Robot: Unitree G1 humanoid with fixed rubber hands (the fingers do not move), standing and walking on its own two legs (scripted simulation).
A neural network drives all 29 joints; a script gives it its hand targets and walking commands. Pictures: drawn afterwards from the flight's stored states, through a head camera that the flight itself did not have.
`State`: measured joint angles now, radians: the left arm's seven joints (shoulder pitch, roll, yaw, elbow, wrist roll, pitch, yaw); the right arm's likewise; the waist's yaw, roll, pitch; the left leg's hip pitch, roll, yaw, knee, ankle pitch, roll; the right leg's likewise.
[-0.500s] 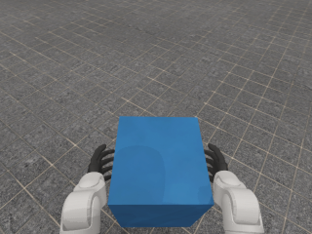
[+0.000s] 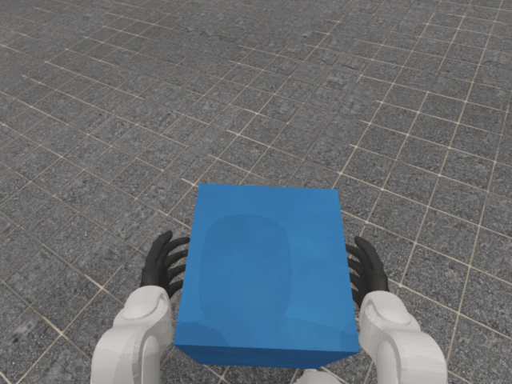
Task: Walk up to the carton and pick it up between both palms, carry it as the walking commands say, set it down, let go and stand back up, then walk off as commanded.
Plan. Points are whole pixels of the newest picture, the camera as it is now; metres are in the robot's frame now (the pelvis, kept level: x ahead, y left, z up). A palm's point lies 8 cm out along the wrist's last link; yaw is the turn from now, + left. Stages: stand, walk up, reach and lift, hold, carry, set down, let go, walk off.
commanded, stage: carry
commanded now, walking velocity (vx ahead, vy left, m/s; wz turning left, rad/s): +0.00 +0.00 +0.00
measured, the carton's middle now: (262, 284) +0.28 -0.01 -0.02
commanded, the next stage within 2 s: none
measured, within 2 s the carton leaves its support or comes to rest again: neither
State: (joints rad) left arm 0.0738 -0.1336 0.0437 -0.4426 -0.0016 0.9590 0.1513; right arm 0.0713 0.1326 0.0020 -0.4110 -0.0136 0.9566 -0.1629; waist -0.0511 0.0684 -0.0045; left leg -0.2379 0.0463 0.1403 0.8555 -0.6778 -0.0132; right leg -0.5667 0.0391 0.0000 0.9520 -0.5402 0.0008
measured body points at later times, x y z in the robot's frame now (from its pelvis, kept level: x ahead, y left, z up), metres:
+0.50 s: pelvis +0.33 -0.04 +0.03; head +0.36 -0.08 +0.48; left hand +0.62 +0.09 +0.05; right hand +0.61 -0.20 +0.02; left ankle +0.35 -0.01 -0.68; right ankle +0.25 -0.17 -0.62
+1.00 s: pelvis +0.51 -0.10 +0.03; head +0.51 -0.11 +0.48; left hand +0.78 +0.06 +0.06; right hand +0.79 -0.24 +0.04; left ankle +0.40 +0.00 -0.65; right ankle +0.42 -0.17 -0.68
